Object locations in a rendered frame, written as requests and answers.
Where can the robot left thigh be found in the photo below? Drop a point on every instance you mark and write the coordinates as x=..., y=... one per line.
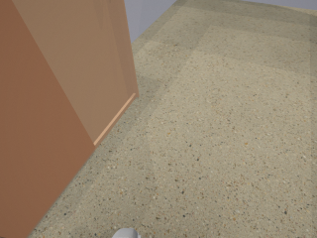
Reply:
x=127, y=233

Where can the wardrobe door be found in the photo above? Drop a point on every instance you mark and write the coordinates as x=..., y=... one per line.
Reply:
x=42, y=140
x=83, y=43

